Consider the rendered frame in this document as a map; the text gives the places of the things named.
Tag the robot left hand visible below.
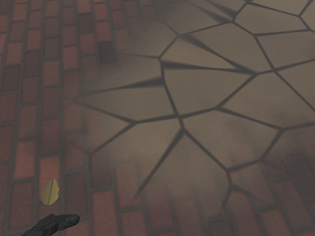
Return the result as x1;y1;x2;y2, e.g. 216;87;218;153
22;213;80;236

